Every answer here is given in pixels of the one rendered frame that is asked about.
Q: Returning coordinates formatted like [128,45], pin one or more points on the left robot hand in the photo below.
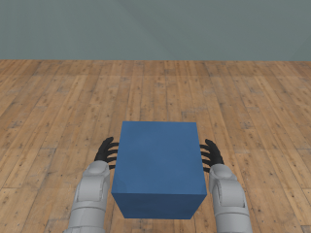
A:
[103,152]

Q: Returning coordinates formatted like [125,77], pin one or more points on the right robot hand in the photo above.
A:
[214,155]

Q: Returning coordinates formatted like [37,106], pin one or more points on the robot left forearm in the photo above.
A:
[90,200]

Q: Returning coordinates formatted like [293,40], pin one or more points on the robot right forearm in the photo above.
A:
[229,201]

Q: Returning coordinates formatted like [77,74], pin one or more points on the carton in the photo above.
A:
[159,171]

